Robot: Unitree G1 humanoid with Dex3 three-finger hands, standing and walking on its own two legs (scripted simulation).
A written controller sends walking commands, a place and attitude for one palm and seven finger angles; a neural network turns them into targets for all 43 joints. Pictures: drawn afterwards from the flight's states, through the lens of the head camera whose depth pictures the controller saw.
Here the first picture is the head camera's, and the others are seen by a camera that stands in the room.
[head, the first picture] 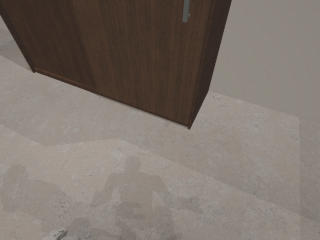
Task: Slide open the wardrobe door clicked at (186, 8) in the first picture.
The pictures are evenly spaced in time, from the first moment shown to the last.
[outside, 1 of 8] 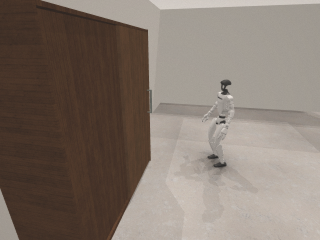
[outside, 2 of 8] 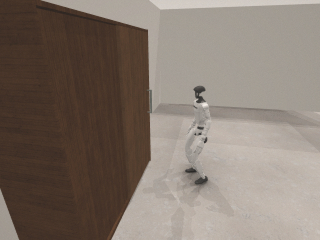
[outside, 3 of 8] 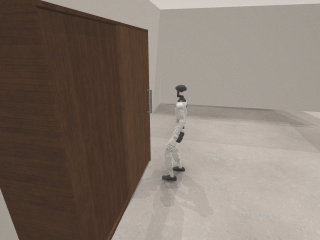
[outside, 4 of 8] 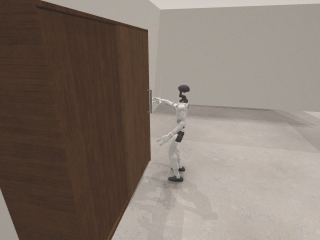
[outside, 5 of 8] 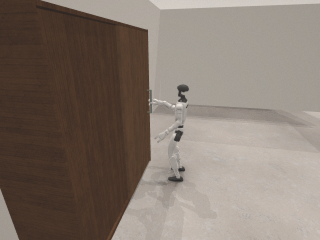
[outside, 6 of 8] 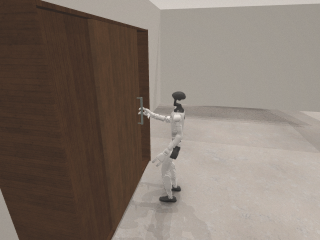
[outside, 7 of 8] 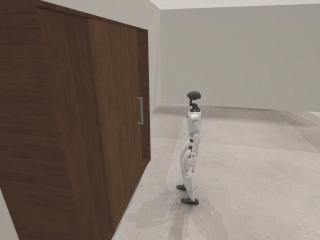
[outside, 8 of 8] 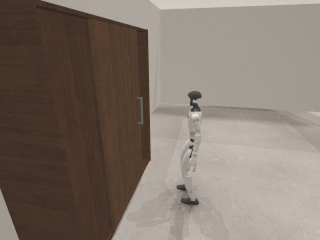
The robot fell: no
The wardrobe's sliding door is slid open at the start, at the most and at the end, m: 0.00 0.44 0.42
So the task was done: yes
